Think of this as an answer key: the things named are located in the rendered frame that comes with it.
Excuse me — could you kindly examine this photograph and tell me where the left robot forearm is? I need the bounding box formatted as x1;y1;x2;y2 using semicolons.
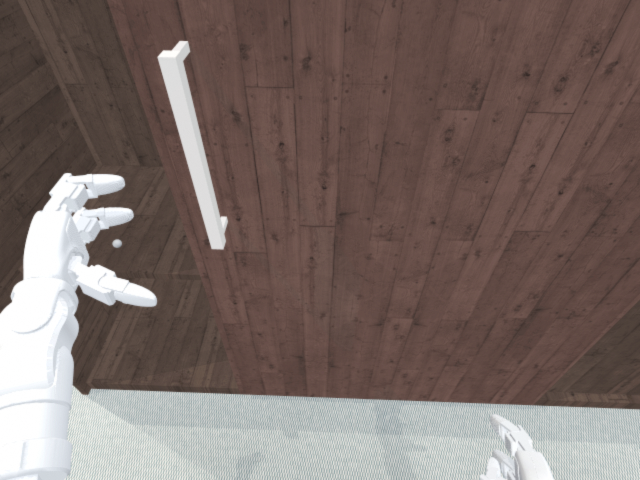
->
0;277;79;480

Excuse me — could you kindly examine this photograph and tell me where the left robot hand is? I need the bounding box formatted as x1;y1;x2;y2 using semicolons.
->
23;173;157;307

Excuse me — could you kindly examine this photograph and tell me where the right robot hand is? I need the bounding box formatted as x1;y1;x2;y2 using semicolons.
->
480;414;554;480

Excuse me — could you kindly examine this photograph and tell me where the wardrobe door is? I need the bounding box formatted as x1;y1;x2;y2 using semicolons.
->
547;300;640;395
107;0;640;405

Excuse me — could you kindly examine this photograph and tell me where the handle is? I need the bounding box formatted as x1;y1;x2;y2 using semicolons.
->
157;41;228;250

